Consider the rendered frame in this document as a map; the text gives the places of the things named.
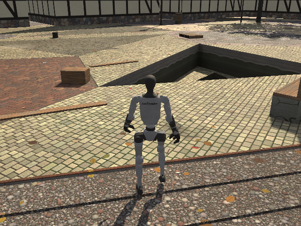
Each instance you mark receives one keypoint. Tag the robot right hand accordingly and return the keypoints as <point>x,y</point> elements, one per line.
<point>175,137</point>

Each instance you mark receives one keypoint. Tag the robot left shin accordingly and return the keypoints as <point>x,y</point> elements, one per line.
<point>139,172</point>

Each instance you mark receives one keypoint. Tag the right robot upper arm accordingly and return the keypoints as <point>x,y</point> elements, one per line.
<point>167,108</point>

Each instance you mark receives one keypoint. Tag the left robot forearm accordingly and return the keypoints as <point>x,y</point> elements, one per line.
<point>127,122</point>

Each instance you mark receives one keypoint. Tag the left robot upper arm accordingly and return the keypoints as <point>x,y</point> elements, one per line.
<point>132,107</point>

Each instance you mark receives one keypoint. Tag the robot torso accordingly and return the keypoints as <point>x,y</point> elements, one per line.
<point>150,115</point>

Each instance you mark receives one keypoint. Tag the right robot forearm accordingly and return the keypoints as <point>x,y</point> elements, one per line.
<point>173,126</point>

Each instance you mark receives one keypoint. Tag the robot left hand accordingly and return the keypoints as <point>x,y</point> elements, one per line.
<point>126,130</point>

